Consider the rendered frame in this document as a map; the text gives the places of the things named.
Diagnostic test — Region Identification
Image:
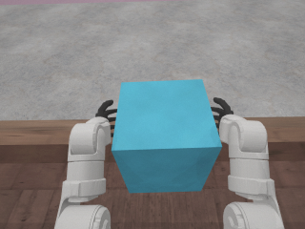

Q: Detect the carton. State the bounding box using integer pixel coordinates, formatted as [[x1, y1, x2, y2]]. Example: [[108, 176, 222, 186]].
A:
[[112, 79, 222, 194]]

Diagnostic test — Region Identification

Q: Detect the robot right upper arm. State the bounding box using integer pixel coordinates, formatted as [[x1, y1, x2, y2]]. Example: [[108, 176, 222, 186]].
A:
[[223, 201, 284, 229]]

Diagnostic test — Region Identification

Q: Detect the robot left forearm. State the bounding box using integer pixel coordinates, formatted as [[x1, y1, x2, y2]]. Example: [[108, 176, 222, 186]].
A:
[[54, 116, 112, 229]]

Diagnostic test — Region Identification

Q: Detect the robot right forearm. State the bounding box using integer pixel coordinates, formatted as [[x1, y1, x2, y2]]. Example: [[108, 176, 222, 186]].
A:
[[219, 114, 285, 229]]

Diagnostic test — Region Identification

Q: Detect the robot left upper arm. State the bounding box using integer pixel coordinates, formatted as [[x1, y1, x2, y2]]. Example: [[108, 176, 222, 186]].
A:
[[55, 204, 111, 229]]

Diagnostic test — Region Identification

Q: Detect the robot right hand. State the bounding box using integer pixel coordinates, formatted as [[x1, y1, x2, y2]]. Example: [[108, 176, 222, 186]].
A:
[[211, 97, 234, 135]]

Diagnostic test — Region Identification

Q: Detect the robot left hand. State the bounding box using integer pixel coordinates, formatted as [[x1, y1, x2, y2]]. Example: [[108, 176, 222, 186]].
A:
[[95, 99, 117, 137]]

